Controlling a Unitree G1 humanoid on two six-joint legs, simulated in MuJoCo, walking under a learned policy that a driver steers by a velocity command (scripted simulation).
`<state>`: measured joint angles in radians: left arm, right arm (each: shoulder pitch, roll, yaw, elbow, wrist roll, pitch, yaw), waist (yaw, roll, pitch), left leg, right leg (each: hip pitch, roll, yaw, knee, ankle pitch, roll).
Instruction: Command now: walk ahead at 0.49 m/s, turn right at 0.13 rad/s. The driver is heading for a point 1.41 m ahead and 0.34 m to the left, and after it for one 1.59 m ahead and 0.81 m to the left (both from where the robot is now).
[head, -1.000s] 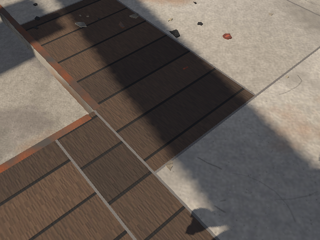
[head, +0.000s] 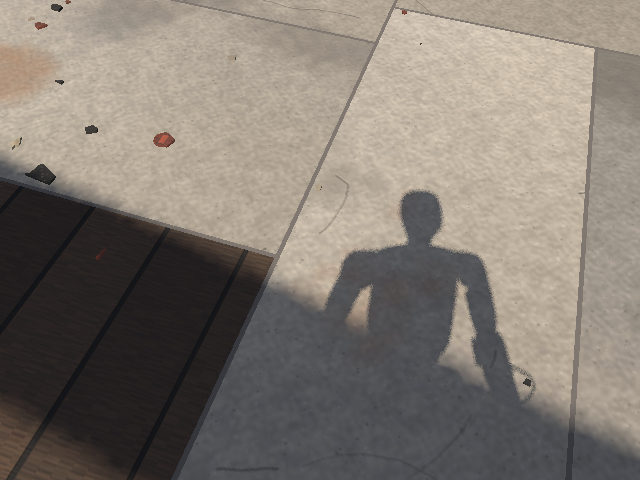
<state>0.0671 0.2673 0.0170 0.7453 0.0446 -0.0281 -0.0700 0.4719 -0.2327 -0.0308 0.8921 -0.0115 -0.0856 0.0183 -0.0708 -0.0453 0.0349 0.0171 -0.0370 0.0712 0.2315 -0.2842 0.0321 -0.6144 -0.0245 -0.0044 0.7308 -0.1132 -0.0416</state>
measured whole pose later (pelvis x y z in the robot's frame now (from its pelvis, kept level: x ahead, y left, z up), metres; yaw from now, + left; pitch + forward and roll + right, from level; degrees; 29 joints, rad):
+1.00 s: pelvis +0.55 +0.01 +0.01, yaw +2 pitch +0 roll +0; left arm 0.11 0.24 0.03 0.91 0.04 -0.04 -0.03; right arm 0.45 -0.20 -0.04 1.01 0.00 -0.08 0.01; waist -0.04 -0.03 0.05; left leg -0.04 -0.09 0.05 0.24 -0.20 0.10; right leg -0.61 -0.10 0.00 0.82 -0.09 0.00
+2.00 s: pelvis +1.02 +0.15 +0.00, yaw +37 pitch +1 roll +0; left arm 0.14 0.26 0.05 0.78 0.05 -0.03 -0.02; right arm 0.34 -0.26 -0.07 0.87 0.00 -0.04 0.01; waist -0.03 -0.03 0.06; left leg -0.14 -0.14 -0.03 0.33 -0.19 0.14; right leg -0.63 -0.13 0.03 1.00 -0.22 0.05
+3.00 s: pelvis +1.30 +0.36 +0.00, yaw +44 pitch -1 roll +0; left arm 0.29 0.20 0.00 1.05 0.01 0.00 0.03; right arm 0.19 -0.19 0.00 1.01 0.00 -0.02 -0.04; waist 0.01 -0.02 0.03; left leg -0.22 -0.05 0.02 0.42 -0.17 0.06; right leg -0.06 0.00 -0.04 0.38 -0.30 -0.01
